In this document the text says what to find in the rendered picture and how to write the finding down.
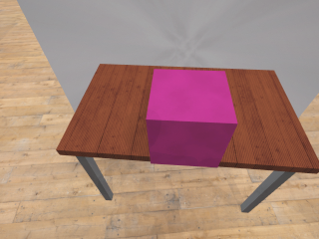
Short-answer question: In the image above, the table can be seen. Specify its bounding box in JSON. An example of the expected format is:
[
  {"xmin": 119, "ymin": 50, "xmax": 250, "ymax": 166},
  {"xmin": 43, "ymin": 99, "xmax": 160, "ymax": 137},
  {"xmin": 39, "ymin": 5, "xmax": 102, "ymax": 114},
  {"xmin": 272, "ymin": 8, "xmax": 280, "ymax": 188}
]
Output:
[{"xmin": 56, "ymin": 64, "xmax": 319, "ymax": 213}]

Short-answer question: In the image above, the carton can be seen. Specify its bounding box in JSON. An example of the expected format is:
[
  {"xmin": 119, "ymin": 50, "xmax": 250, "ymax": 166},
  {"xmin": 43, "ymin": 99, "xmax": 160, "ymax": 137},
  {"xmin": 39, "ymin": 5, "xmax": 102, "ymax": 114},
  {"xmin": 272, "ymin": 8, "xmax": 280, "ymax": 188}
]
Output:
[{"xmin": 146, "ymin": 69, "xmax": 238, "ymax": 168}]

